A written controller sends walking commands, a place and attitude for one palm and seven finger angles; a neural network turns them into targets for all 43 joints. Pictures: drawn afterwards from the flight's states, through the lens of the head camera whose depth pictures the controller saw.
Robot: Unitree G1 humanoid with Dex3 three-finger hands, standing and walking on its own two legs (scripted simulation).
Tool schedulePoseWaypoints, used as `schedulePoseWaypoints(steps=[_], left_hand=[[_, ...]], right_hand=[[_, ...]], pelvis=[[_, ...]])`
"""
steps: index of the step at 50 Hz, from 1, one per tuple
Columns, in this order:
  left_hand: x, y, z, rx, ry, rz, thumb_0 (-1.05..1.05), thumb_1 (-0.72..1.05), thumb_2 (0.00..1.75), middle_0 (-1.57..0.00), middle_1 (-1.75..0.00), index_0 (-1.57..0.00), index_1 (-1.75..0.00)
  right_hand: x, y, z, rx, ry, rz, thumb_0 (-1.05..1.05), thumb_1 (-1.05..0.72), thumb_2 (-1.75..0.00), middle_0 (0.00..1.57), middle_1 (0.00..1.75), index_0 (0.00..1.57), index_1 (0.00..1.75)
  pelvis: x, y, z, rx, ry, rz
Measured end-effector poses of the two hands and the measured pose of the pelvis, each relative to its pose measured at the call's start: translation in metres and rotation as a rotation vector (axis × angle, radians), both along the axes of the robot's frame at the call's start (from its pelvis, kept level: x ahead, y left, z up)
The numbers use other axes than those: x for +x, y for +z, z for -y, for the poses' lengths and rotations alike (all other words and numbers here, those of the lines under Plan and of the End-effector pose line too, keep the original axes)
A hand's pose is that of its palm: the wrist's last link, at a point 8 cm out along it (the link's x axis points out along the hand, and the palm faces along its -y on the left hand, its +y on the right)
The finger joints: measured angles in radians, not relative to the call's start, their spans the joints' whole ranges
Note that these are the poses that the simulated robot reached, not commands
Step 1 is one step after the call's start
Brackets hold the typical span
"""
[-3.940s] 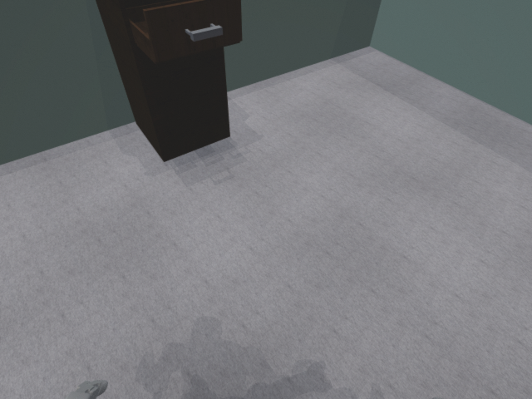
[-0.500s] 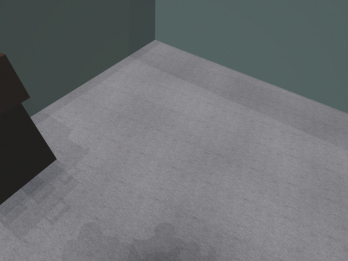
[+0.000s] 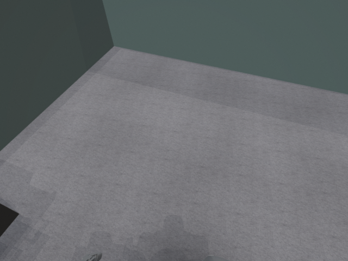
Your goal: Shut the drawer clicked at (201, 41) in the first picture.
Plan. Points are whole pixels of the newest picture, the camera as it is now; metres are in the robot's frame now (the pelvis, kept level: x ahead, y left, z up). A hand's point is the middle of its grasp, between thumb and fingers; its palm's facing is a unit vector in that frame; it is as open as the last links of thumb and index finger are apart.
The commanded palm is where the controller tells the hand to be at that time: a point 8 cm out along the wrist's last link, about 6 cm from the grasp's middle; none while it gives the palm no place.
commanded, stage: turn to face it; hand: left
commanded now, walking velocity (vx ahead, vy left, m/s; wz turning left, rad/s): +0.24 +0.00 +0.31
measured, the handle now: out of the picture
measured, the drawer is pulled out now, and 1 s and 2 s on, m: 0.22 0.22 0.22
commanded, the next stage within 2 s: take the last steps up to it in 1.90 s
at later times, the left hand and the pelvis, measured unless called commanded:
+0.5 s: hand out of the picture +0.12 +0.23 -0.18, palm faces +0.26 -0.95 -0.17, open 7.3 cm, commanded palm none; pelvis +0.13 +0.05 +0.00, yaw +12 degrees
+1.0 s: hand (95, 254) +0.16 +0.21 -0.13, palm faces +0.47 -0.83 -0.29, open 7.4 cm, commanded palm none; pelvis +0.17 -0.01 +0.02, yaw +30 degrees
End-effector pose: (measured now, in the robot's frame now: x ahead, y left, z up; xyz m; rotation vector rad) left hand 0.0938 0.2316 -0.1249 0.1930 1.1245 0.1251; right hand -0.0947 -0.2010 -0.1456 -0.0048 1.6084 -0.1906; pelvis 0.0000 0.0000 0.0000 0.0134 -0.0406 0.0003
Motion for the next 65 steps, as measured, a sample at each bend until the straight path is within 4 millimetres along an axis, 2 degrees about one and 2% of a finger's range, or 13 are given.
schedulePoseWaypoints(steps=[2,8,13,20,23,28,33,38,43,49,54,58,65], left_hand=[[0.001,0.004,0.004,-0.002,0.028,-0.020,0.00,0.92,0.89,-0.20,-0.29,-0.20,-0.30],[-0.001,0.009,-0.002,0.009,0.066,-0.107,-0.01,0.95,0.89,-0.20,-0.30,-0.20,-0.30],[-0.004,-0.003,-0.001,-0.047,0.142,-0.159,0.00,0.93,0.89,-0.20,-0.29,-0.20,-0.30],[-0.007,-0.038,-0.021,-0.117,0.280,-0.236,0.00,0.91,0.89,-0.20,-0.30,-0.20,-0.30],[0.000,-0.034,-0.036,-0.098,0.301,-0.246,0.00,0.91,0.89,-0.20,-0.30,-0.20,-0.30],[0.026,-0.014,-0.064,-0.045,0.331,-0.173,0.01,0.91,0.89,-0.20,-0.29,-0.20,-0.30],[0.050,0.005,-0.080,0.013,0.363,-0.093,0.00,0.91,0.89,-0.20,-0.29,-0.20,-0.30],[0.069,0.017,-0.076,0.055,0.390,-0.026,0.00,0.91,0.89,-0.20,-0.29,-0.20,-0.30],[0.075,0.024,-0.053,0.090,0.425,0.038,0.00,0.91,0.89,-0.20,-0.29,-0.20,-0.30],[0.043,0.031,-0.017,0.079,0.501,-0.015,0.00,0.91,0.89,-0.20,-0.30,-0.20,-0.30],[0.016,0.026,0.002,0.045,0.575,-0.068,0.00,0.90,0.89,-0.20,-0.30,-0.20,-0.30],[-0.014,0.016,0.010,0.011,0.648,-0.113,0.00,0.90,0.89,-0.20,-0.30,-0.21,-0.30],[-0.084,-0.016,0.004,-0.044,0.801,-0.213,0.00,0.90,0.89,-0.20,-0.30,-0.21,-0.30]], right_hand=[[0.041,0.002,0.009,-0.016,0.019,0.069,0.01,-0.91,-0.90,0.20,0.30,0.19,0.30],[0.163,0.016,0.023,-0.064,0.086,0.276,0.01,-0.92,-0.90,0.20,0.30,0.19,0.30],[0.234,0.025,0.022,-0.092,0.184,0.328,0.01,-0.93,-0.90,0.20,0.30,0.19,0.30],[0.319,0.023,-0.009,-0.127,0.342,0.373,0.01,-0.92,-0.90,0.20,0.30,0.19,0.30],[0.338,0.026,-0.022,-0.124,0.373,0.389,0.01,-0.91,-0.90,0.20,0.30,0.19,0.30],[0.356,0.033,-0.037,-0.097,0.410,0.390,0.00,-0.91,-0.90,0.20,0.30,0.20,0.30],[0.374,0.035,-0.037,-0.074,0.438,0.396,0.00,-0.91,-0.90,0.21,0.30,0.20,0.30],[0.388,0.030,-0.021,-0.057,0.472,0.389,0.00,-0.91,-0.90,0.21,0.30,0.20,0.30],[0.407,0.014,0.005,-0.039,0.511,0.370,0.01,-0.90,-0.90,0.21,0.30,0.20,0.30],[0.434,0.017,0.019,-0.032,0.582,0.351,0.01,-0.91,-0.90,0.20,0.30,0.20,0.30],[0.454,0.023,0.011,-0.027,0.664,0.337,0.01,-0.91,-0.90,0.20,0.30,0.19,0.30],[0.473,0.023,-0.014,-0.022,0.758,0.334,0.01,-0.91,-0.90,0.20,0.30,0.19,0.30],[0.509,0.027,-0.090,-0.008,0.926,0.456,0.01,-0.91,-0.90,0.20,0.30,0.19,0.30]], pelvis=[[0.014,0.006,0.002,-0.005,-0.001,0.000],[0.055,0.018,0.001,-0.023,0.030,-0.014],[0.086,0.016,-0.010,-0.043,0.089,-0.013],[0.122,-0.004,-0.039,-0.049,0.180,-0.016],[0.126,-0.001,-0.046,-0.050,0.198,-0.024],[0.133,0.011,-0.049,-0.052,0.244,-0.044],[0.142,0.016,-0.043,-0.050,0.296,-0.057],[0.150,0.015,-0.028,-0.047,0.357,-0.062],[0.158,0.006,-0.003,-0.025,0.425,-0.068],[0.167,0.015,0.010,-0.006,0.511,-0.050],[0.171,0.018,0.012,0.011,0.584,-0.052],[0.170,0.015,0.007,0.008,0.638,-0.055],[0.160,-0.002,-0.016,-0.014,0.729,-0.062]])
